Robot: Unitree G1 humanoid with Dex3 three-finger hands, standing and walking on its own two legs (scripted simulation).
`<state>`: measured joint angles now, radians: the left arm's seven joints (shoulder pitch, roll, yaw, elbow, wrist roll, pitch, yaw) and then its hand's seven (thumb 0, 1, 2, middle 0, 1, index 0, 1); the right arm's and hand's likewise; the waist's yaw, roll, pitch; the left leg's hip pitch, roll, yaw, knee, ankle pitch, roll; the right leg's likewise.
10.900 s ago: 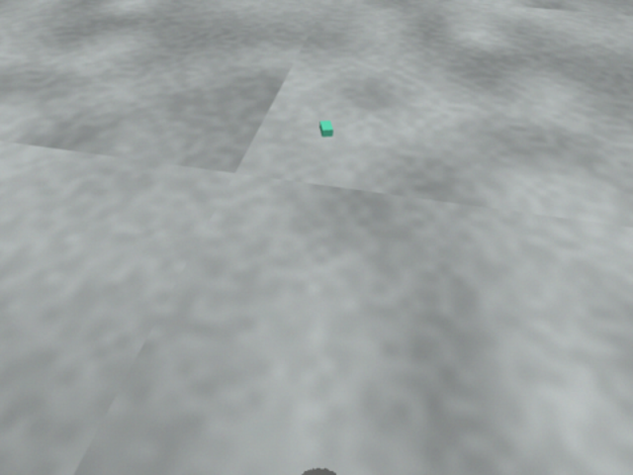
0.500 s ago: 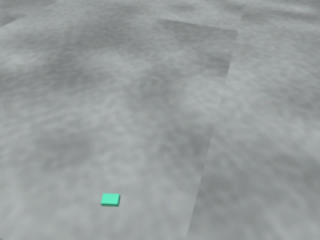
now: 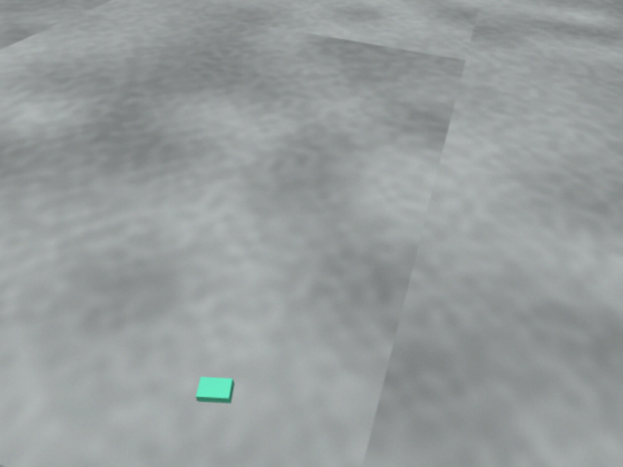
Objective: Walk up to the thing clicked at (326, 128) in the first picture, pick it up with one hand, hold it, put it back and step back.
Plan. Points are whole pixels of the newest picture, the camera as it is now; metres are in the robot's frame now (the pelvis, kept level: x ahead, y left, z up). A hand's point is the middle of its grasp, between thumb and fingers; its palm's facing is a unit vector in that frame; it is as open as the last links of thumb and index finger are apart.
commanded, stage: stand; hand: left
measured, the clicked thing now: (215, 389) +0.51 +0.30 -0.76
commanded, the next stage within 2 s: walk up in 0.60 s
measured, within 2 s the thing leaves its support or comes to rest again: neither
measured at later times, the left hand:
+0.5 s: hand out of the picture +0.07 +0.25 -0.16, palm faces -0.02 -0.94 -0.34, open 7.4 cm
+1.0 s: hand out of the picture +0.07 +0.39 -0.18, palm faces -0.02 -0.90 -0.43, open 7.4 cm
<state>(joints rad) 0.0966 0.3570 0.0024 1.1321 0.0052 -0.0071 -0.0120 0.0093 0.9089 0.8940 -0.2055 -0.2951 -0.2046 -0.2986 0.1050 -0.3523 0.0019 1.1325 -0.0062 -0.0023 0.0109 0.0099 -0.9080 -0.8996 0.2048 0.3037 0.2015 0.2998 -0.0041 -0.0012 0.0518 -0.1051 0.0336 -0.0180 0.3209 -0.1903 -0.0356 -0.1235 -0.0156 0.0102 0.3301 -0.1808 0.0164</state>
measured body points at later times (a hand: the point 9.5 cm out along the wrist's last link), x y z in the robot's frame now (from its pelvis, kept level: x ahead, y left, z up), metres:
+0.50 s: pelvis +0.00 +0.00 +0.00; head +0.02 +0.00 +0.45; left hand +0.08 +0.30 -0.13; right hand +0.08 -0.30 -0.13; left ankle -0.01 +0.14 -0.75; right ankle +0.00 -0.13 -0.75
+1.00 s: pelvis +0.04 +0.09 -0.02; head +0.08 +0.11 +0.43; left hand +0.07 +0.44 -0.15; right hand +0.11 -0.22 -0.13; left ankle +0.08 +0.21 -0.75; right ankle +0.01 -0.08 -0.71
